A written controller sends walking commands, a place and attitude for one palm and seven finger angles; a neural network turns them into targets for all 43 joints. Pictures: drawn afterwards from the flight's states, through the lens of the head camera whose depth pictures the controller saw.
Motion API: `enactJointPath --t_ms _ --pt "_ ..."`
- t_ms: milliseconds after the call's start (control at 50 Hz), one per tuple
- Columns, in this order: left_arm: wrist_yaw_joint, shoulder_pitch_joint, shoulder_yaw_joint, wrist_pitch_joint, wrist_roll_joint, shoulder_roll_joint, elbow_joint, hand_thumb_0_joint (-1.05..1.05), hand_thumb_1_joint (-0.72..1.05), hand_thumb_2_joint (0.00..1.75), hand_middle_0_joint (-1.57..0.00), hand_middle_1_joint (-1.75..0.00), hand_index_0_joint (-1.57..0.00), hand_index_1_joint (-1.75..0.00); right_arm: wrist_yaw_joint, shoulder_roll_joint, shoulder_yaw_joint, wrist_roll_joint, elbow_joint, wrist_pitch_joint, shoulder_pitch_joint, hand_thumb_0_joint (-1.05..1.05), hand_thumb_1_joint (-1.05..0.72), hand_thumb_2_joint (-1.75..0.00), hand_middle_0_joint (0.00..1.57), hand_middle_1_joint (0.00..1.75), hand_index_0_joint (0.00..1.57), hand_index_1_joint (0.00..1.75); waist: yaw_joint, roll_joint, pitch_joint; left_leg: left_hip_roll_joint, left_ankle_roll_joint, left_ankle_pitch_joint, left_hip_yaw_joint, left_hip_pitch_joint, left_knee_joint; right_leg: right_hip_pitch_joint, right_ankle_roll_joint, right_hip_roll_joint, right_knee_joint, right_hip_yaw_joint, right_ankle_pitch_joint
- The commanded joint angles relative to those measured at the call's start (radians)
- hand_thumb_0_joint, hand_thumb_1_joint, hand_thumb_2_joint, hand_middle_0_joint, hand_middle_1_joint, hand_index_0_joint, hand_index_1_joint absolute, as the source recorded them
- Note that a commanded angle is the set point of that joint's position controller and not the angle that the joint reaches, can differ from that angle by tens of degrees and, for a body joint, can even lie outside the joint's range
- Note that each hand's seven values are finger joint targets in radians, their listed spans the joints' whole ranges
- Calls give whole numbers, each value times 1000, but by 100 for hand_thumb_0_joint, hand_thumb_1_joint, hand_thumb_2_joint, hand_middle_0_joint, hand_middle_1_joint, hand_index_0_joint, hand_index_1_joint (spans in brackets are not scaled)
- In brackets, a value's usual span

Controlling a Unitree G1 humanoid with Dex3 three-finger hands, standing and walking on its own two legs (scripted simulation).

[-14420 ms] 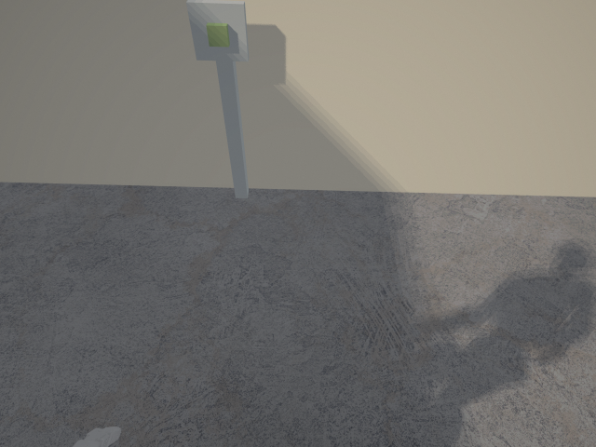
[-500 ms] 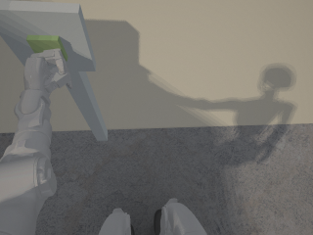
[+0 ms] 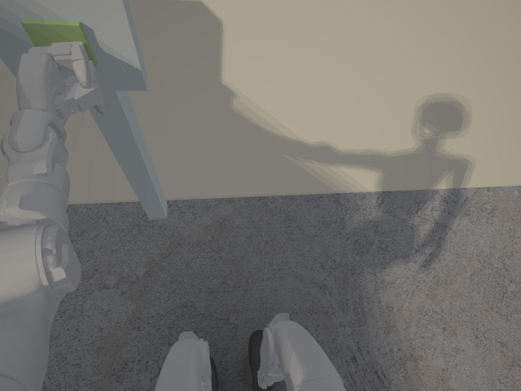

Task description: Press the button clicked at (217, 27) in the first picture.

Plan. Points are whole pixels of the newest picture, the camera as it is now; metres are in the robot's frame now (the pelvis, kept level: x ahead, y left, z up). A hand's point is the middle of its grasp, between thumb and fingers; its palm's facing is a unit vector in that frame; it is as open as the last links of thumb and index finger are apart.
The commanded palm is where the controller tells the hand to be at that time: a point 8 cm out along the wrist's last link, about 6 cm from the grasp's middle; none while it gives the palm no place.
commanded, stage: pull the fist back off the button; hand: left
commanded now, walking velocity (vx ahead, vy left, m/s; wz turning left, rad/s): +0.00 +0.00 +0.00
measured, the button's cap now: (63, 38) +0.60 +0.21 +0.10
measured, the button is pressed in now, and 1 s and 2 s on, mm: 14 0 0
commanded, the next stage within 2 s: draw the hand back to the body in 1.02 s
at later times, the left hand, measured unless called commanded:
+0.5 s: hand (94, 102) +0.52 +0.18 +0.07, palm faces -0.02 -1.00 -0.02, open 2.8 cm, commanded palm +0.48 +0.22 +0.08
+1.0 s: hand (86, 158) +0.43 +0.18 +0.07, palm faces -0.02 -1.00 -0.02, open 3.1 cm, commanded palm +0.42 +0.23 +0.08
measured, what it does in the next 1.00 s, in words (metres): shifts its weight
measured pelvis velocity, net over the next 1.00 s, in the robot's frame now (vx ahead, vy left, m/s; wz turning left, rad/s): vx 0.05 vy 0.00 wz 0.00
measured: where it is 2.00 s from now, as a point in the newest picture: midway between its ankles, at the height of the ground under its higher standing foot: outside the picture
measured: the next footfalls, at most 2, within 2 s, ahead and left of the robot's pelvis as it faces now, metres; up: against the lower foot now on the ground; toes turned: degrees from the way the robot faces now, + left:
none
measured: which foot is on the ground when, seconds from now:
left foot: down 0.00-1.00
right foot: down 0.00-1.00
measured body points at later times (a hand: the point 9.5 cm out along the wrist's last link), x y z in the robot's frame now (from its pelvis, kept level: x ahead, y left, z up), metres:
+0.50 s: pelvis +0.02 +0.01 +0.01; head +0.15 +0.03 +0.44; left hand +0.51 +0.23 +0.07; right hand +0.02 -0.26 -0.09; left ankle +0.02 +0.07 -0.65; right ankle +0.07 -0.10 -0.65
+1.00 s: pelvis +0.05 +0.00 +0.04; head +0.15 +0.01 +0.48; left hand +0.42 +0.23 +0.07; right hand +0.17 -0.25 -0.07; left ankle +0.02 +0.07 -0.65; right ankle +0.07 -0.10 -0.65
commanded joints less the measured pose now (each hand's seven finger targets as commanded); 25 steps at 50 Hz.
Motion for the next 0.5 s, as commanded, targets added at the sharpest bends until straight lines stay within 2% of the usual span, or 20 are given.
enactJointPath --t_ms 0,20,60,80,100,120,140,160,180,240,280,300,320,340,360,400,440,480 --pt "54 -602 11 -47 -6 227 -224 0 90 90 -130 -150 -130 -150 -15 -205 -67 -2 -36 -24 178 0 -90 -90 20 30 20 30 -71 179 -468 21 -41 100 -170 343 -198 160 30 19 -118 129 -19" --pt "55 -591 16 -43 -8 225 -213 0 90 90 -130 -150 -130 -150 -15 -205 -65 -3 -36 -24 180 0 -90 -90 20 30 20 30 -69 158 -446 21 -39 89 -168 326 -201 170 30 19 -123 130 -25" --pt "52 -556 44 -45 -13 250 -219 0 90 90 -130 -150 -130 -150 -12 -208 -67 -3 -47 -25 180 0 -90 -90 20 30 20 30 -50 155 -464 18 -37 93 -160 315 -202 201 26 20 -124 134 -26" --pt "48 -548 37 -44 -14 241 -222 0 90 90 -130 -150 -130 -150 -12 -206 -66 -2 -51 -25 179 0 -90 -90 20 30 20 30 -48 153 -474 16 -36 101 -153 317 -203 213 27 20 -128 136 -21" --pt "45 -527 51 -48 -14 255 -240 0 90 90 -130 -150 -130 -150 -11 -206 -68 -2 -55 -23 179 0 -90 -90 20 30 20 30 -33 166 -490 18 -40 112 -156 333 -207 218 26 20 -123 133 -16" --pt "41 -501 31 -46 -16 221 -238 0 90 90 -130 -150 -130 -150 -9 -202 -68 0 -59 -22 176 0 -90 -90 20 30 20 30 -31 171 -483 18 -41 114 -153 342 -212 215 25 20 -127 133 -15" --pt "39 -488 26 -46 -21 209 -248 0 90 90 -130 -150 -130 -150 -7 -202 -70 1 -61 -20 173 0 -90 -90 20 30 20 30 -29 153 -474 21 -40 101 -156 341 -216 214 26 20 -129 132 -20" --pt "38 -473 26 -49 -23 203 -248 0 90 90 -130 -150 -130 -150 -6 -201 -69 0 -64 -19 170 0 -90 -90 20 30 20 30 -23 170 -464 20 -42 108 -160 353 -222 209 23 20 -127 130 -15" --pt "39 -460 21 -46 -24 192 -244 0 90 90 -130 -150 -130 -150 -5 -201 -71 3 -63 -17 168 0 -90 -90 20 30 20 30 -25 147 -445 23 -42 94 -160 349 -227 202 26 21 -130 128 -21" --pt "43 -407 34 -47 -34 192 -276 0 90 90 -130 -150 -130 -150 -5 -201 -75 7 -73 -14 163 0 -90 -90 20 30 20 30 -7 120 -440 21 -40 100 -150 344 -238 237 26 20 -138 129 -17" --pt "43 -395 32 -58 -38 182 -317 0 90 90 -130 -150 -130 -150 -3 -197 -78 6 -75 -11 157 0 -90 -90 20 30 20 30 3 144 -465 21 -44 136 -146 379 -237 243 25 19 -137 129 4" --pt "40 -333 44 -55 -40 180 -298 0 90 90 -130 -150 -130 -150 -2 -196 -81 8 -79 -8 157 0 -90 -90 20 30 20 30 17 118 -470 20 -44 148 -143 381 -239 262 24 21 -139 128 9" --pt "38 -303 45 -57 -44 180 -307 0 90 90 -130 -150 -130 -150 -2 -194 -80 11 -87 -5 150 0 -90 -90 20 30 20 30 25 112 -451 20 -44 153 -134 373 -244 275 24 21 -145 130 12" --pt "36 -291 23 -58 -47 152 -318 0 90 90 -130 -150 -130 -150 -2 -190 -80 13 -90 -3 143 0 -90 -90 20 30 20 30 22 107 -442 20 -43 154 -128 374 -247 282 25 22 -148 131 15" --pt "34 -282 21 -63 -51 137 -327 0 90 90 -130 -150 -130 -150 -2 -186 -81 12 -91 -2 140 0 -90 -90 20 30 20 30 25 103 -433 19 -42 174 -127 381 -247 286 23 21 -150 130 30" --pt "30 -196 38 -68 -57 143 -358 0 90 90 -130 -150 -130 -150 0 -185 -87 16 -103 5 135 0 -90 -90 20 30 20 30 56 106 -466 20 -47 232 -117 413 -252 323 21 22 -150 129 66" --pt "27 -169 13 -74 -67 100 -408 0 90 90 -130 -150 -130 -150 1 -175 -90 16 -108 12 124 0 -90 -90 20 30 20 30 60 101 -475 23 -51 285 -115 444 -254 338 22 23 -148 123 105" --pt "28 -78 14 -81 -81 80 -465 0 90 90 -130 -150 -130 -150 5 -170 -96 19 -122 18 114 0 -90 -90 20 30 20 30 87 115 -506 23 -59 386 -107 497 -257 374 19 23 -149 123 174"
